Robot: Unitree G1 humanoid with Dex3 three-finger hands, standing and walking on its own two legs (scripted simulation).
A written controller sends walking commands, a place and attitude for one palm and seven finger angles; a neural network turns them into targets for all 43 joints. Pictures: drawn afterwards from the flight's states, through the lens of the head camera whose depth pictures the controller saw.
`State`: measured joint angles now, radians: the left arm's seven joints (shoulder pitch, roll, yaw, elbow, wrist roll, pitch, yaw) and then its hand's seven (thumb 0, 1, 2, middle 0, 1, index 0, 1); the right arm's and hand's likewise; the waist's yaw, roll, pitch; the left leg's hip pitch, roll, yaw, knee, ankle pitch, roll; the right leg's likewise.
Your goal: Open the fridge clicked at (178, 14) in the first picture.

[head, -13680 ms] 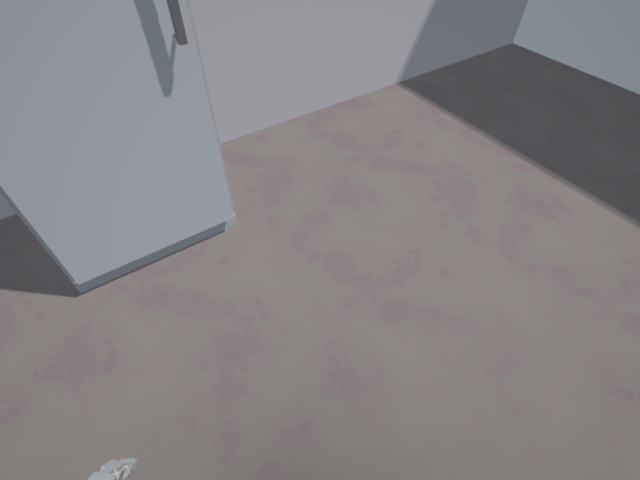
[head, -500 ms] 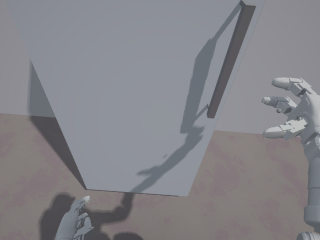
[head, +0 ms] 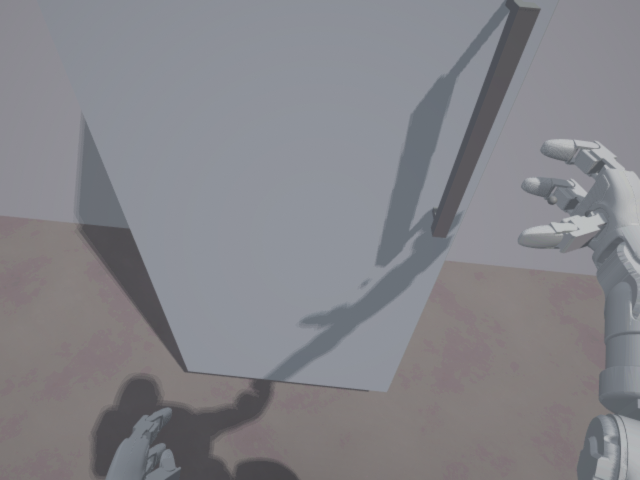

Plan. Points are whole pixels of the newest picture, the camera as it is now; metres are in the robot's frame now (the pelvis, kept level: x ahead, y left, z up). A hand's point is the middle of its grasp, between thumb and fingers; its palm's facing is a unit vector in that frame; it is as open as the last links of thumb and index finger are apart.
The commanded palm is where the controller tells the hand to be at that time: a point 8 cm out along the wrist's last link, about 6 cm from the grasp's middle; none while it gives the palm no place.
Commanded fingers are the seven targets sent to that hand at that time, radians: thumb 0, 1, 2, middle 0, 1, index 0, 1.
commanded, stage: move the hooked fingers beside the handle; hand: right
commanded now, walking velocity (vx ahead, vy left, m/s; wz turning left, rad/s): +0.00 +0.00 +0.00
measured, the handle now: (469, 136) +0.51 -0.15 +0.21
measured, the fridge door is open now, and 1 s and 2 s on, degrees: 0 0 0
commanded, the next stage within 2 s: feel for the door with the fingertips in 1.46 s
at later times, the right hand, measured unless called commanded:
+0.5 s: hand (524, 173) +0.45 -0.21 +0.20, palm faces +0.04 +1.00 +0.00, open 14.0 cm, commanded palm +0.42 -0.27 +0.20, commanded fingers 0.00 0.50 -0.30 0.30 1.20 0.30 1.20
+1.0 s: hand (530, 182) +0.44 -0.22 +0.20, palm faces +0.05 +1.00 +0.01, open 14.0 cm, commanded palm +0.42 -0.26 +0.20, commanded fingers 0.00 0.50 -0.30 0.30 1.20 0.30 1.20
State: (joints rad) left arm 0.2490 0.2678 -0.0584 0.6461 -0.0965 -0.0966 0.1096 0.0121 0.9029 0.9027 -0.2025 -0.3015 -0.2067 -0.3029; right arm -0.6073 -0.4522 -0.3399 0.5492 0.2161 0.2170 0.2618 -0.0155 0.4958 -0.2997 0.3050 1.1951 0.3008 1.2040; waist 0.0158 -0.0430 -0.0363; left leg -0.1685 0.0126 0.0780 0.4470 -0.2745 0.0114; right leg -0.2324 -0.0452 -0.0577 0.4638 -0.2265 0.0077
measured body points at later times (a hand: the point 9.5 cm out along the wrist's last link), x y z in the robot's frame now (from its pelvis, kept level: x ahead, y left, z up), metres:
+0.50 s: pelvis +0.00 -0.01 +0.00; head +0.01 +0.00 +0.45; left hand +0.07 +0.26 -0.11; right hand +0.44 -0.27 +0.20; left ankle -0.02 +0.11 -0.74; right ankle +0.01 -0.13 -0.74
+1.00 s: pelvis +0.00 -0.01 +0.00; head +0.01 -0.01 +0.45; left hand +0.11 +0.25 -0.10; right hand +0.43 -0.27 +0.20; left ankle -0.02 +0.11 -0.74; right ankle +0.01 -0.13 -0.74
